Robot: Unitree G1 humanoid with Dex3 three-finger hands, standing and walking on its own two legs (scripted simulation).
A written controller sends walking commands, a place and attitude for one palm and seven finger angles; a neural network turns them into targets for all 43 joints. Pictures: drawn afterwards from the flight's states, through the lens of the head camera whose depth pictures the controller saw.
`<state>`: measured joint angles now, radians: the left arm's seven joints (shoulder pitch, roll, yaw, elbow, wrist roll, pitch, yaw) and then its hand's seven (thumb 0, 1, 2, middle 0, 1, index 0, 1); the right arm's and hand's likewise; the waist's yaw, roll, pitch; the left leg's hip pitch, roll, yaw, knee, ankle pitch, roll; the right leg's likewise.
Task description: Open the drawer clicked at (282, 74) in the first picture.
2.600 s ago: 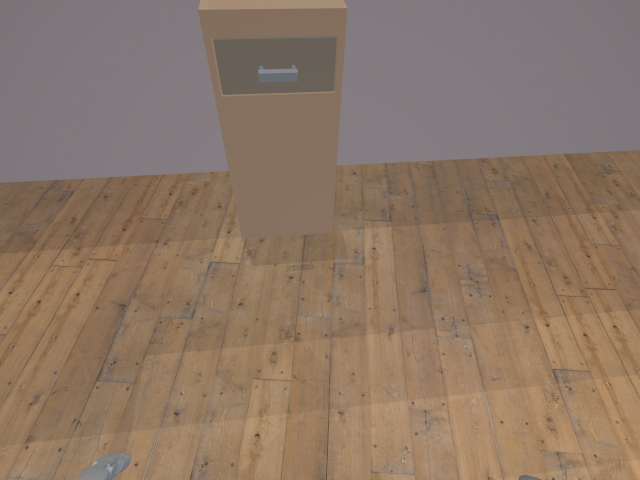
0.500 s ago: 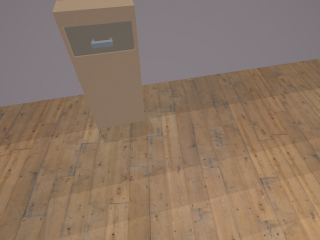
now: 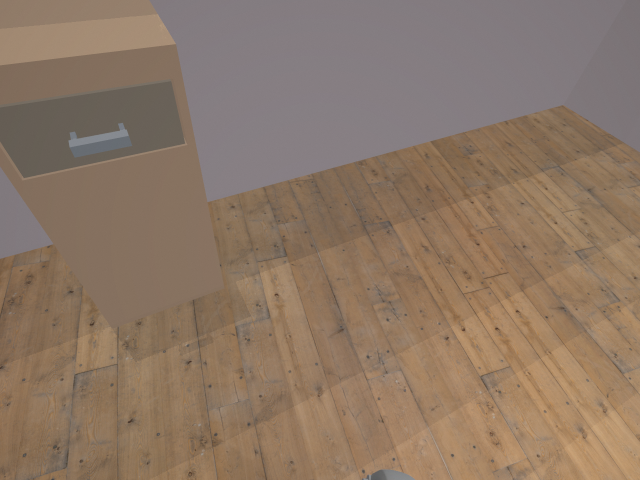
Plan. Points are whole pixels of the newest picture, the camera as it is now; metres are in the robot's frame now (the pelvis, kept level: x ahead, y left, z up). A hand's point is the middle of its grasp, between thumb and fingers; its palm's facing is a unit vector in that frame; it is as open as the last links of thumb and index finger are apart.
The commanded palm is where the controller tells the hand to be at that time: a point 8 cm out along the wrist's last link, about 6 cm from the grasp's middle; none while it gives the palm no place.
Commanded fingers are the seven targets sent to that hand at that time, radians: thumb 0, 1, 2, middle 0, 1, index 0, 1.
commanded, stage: walk to a spot facing it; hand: left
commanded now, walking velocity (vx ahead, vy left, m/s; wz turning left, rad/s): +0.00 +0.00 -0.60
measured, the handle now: (99, 137) +0.71 +0.53 -0.03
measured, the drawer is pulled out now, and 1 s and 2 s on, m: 0.00 0.00 0.00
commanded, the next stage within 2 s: turn to face it in 0.20 s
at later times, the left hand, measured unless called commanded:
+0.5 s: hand (263, 387) +0.28 +0.11 -0.16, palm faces -0.22 -0.96 -0.20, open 7.3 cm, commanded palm none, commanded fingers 0.00 0.90 0.90 -0.20 -0.30 -0.20 -0.30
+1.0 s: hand (159, 445) +0.18 +0.24 -0.17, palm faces +0.16 -0.96 -0.24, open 7.3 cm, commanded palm none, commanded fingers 0.00 0.90 0.90 -0.20 -0.30 -0.20 -0.30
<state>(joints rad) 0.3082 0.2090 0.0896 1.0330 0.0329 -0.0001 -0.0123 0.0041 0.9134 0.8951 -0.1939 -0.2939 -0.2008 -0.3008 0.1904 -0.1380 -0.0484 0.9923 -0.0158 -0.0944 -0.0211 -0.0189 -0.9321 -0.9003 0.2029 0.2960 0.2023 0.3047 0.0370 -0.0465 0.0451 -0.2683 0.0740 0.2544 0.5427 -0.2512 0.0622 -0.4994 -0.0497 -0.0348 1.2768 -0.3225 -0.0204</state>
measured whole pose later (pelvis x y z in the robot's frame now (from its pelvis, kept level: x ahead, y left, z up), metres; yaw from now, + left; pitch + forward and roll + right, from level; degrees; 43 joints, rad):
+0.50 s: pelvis +0.12 -0.03 -0.01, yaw -10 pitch -2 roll -1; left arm 0.10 0.14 0.02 0.94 0.02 -0.01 0.01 0.00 0.91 0.89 -0.20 -0.29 -0.20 -0.30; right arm 0.33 -0.16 -0.03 1.07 -0.01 0.02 -0.02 0.00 -0.91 -0.90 0.20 0.30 0.20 0.30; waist -0.07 0.04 0.09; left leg -0.37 0.12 0.09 1.12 -0.51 -0.03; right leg -0.35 -0.02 -0.17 0.63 -0.26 -0.06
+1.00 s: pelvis +0.14 +0.02 +0.01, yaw +6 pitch +2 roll -3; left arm 0.18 0.26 0.10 0.97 0.02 0.06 0.02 0.00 0.91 0.90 -0.19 -0.29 -0.20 -0.30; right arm 0.26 -0.18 -0.05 0.97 -0.02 0.00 -0.01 0.00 -0.90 -0.90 0.20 0.30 0.20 0.30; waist -0.01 -0.02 0.06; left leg -0.26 0.00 0.04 0.46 -0.23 0.07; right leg -0.52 -0.08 -0.02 1.13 -0.35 0.09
